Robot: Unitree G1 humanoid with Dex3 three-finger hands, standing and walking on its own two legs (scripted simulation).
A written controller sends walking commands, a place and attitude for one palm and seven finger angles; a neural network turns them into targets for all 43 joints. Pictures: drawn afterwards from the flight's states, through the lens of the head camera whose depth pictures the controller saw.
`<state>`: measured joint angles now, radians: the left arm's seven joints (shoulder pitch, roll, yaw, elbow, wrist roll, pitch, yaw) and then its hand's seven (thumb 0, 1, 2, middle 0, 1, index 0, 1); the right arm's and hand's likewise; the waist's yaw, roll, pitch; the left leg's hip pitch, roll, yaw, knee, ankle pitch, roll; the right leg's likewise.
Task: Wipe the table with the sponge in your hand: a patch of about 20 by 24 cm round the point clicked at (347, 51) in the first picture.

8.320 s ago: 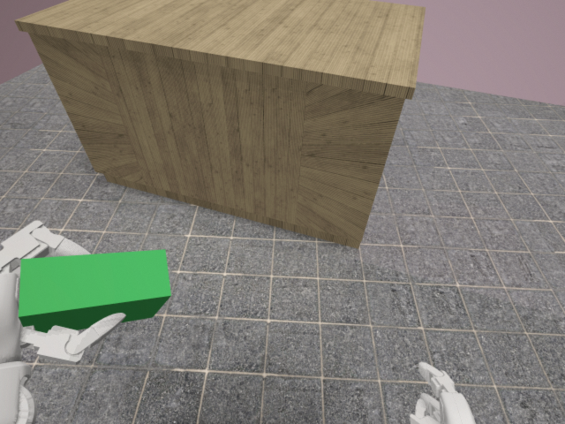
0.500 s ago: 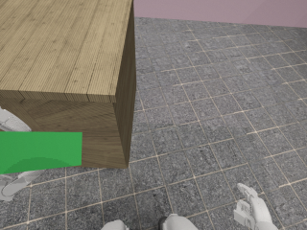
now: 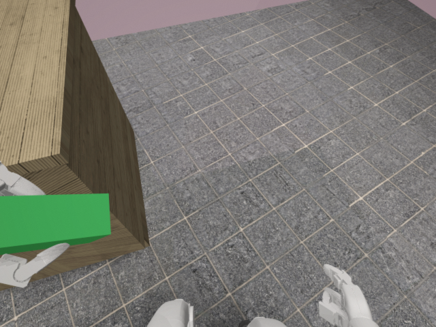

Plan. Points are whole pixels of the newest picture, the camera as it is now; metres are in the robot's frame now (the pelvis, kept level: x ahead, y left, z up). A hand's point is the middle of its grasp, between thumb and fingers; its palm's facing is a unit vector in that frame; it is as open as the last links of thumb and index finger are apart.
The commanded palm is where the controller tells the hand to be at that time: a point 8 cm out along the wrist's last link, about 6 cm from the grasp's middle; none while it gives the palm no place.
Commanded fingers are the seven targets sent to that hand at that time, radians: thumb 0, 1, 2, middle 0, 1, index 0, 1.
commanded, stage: turn to face it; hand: left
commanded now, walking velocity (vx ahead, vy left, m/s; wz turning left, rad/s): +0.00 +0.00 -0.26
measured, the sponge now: (64, 223) +0.24 +0.20 +0.15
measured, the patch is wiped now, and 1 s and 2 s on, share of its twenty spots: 0.00 0.00 0.00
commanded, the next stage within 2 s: take the last steps up to it in 0.22 s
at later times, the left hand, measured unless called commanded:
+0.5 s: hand (42, 254) +0.19 +0.20 +0.17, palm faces +0.34 -0.83 -0.44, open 9.4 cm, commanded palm +0.14 +0.24 +0.18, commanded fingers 0.00 0.10 1.30 -1.20 -1.60 -1.20 -1.60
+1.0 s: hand out of the picture +0.16 +0.25 +0.18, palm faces +0.40 -0.81 -0.43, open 9.4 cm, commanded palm +0.11 +0.29 +0.18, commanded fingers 0.00 0.10 1.30 -1.20 -1.60 -1.20 -1.60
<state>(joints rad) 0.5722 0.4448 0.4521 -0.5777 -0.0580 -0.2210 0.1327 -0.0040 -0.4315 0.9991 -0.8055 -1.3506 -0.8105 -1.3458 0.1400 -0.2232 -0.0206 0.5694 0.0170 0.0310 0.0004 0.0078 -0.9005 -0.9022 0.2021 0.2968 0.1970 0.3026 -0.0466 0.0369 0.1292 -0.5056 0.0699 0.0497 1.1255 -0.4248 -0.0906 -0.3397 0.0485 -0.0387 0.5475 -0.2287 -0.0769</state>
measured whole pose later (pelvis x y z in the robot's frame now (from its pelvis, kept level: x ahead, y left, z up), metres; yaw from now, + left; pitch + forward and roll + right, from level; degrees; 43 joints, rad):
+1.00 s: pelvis -0.05 +0.02 +0.00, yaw -2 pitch -1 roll +0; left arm 0.47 0.36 0.35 -0.48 0.00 -0.22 0.16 0.00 -0.43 1.00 -0.81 -1.35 -0.81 -1.34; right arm 0.22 -0.19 -0.03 0.63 0.01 -0.09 -0.05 0.01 -0.90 -0.90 0.20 0.30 0.19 0.30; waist 0.01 0.01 0.03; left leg -0.23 0.03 0.10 0.53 -0.29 0.02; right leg -0.38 -0.06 -0.12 0.88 -0.49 0.03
